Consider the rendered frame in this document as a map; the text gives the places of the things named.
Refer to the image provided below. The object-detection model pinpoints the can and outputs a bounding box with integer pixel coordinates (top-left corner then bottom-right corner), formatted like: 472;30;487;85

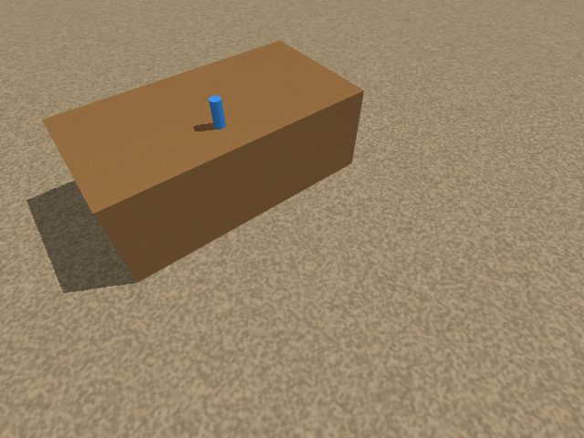
209;96;225;130

